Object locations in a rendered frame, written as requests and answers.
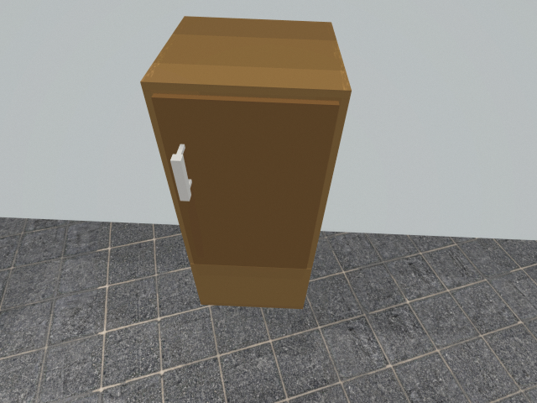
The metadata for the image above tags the cupboard door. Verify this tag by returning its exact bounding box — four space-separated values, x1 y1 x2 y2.
151 93 340 269

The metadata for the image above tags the handle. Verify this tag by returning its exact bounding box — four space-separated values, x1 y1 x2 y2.
170 144 192 202

